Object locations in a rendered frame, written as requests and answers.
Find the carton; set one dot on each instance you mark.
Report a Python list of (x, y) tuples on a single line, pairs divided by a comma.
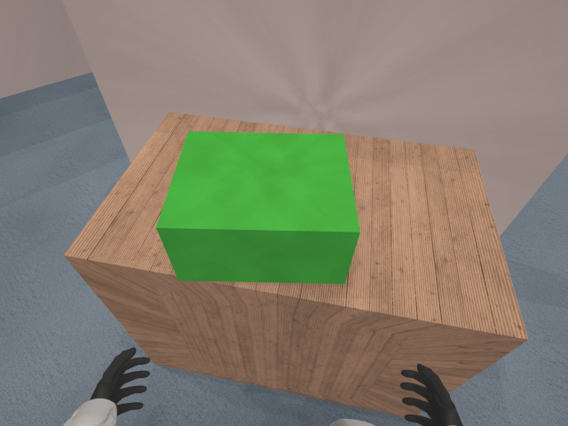
[(261, 207)]

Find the robot left forearm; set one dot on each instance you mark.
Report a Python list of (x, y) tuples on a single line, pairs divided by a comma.
[(95, 412)]

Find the left robot hand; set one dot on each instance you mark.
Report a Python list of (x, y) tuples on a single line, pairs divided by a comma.
[(114, 378)]

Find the right robot hand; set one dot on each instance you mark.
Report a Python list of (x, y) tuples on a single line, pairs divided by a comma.
[(439, 407)]

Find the pedestal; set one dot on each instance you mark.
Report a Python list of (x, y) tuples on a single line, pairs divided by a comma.
[(428, 282)]

